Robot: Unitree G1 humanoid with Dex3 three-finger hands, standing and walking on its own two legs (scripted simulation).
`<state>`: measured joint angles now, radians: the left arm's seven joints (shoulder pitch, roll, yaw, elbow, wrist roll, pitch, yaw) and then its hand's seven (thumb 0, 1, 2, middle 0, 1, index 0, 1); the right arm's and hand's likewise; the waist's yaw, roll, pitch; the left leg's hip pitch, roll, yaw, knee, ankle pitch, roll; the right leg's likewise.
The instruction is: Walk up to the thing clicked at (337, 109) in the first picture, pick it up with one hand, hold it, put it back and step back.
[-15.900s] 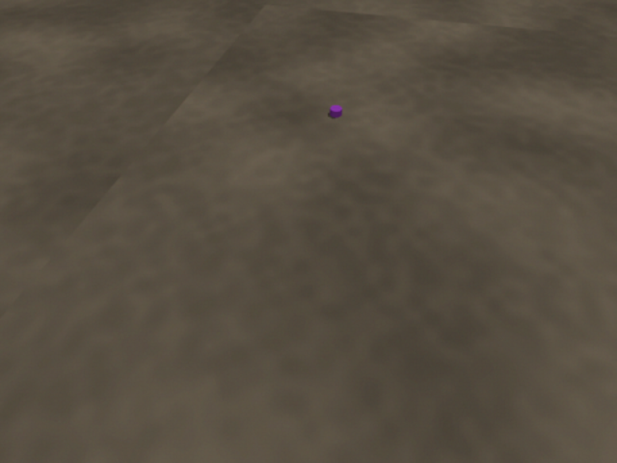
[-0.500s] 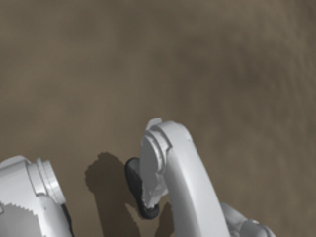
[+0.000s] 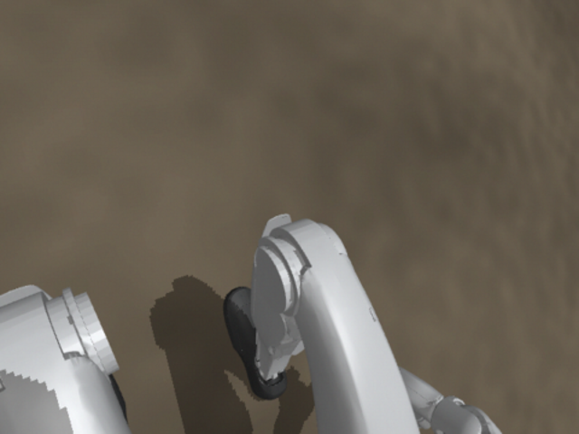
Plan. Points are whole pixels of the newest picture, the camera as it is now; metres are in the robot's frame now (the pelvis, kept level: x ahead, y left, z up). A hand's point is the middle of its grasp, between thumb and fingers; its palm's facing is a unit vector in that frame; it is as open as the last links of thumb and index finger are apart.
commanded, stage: close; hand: left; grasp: from above
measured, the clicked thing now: out of the picture +0.41 +0.32 -0.28
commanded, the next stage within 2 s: settle in 1.04 s
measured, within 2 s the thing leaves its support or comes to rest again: leaves its support in 1.48 s
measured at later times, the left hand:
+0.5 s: hand out of the picture +0.40 +0.32 -0.27, palm faces -0.46 -0.13 -0.88, open 11.6 cm
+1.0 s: hand out of the picture +0.39 +0.32 -0.26, palm faces -0.45 -0.13 -0.88, open 9.9 cm
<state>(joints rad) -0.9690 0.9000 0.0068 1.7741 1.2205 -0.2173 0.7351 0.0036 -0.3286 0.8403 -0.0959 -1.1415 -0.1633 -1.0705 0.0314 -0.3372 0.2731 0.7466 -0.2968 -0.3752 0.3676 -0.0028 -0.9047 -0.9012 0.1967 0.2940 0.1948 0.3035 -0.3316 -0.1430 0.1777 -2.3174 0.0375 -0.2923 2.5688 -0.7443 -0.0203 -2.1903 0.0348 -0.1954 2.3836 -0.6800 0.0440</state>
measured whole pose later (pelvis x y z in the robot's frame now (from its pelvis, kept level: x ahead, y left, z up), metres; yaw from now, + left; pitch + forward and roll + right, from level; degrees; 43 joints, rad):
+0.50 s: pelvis +0.00 +0.00 +0.00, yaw +0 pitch +26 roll -15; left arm -0.97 0.91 0.01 1.75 1.19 -0.21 0.72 0.00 -0.12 0.74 -0.24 -1.08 -0.29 -1.00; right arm 0.05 -0.35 0.28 0.74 -0.29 -0.36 0.34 0.00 -0.91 -0.90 0.20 0.29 0.19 0.30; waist -0.34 -0.15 0.18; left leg -2.31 0.04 -0.29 2.55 -0.74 -0.01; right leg -2.18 0.04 -0.19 2.36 -0.67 0.05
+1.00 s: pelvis -0.01 +0.00 +0.00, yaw +0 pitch +26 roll -15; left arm -0.96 0.92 0.03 1.74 1.21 -0.22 0.72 0.01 0.12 0.59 -0.50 -0.98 -0.47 -0.84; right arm 0.04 -0.35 0.28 0.72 -0.30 -0.33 0.33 0.00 -0.91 -0.90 0.20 0.29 0.19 0.30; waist -0.33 -0.15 0.18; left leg -2.31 0.04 -0.29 2.55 -0.73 -0.01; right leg -2.19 0.04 -0.19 2.36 -0.66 0.05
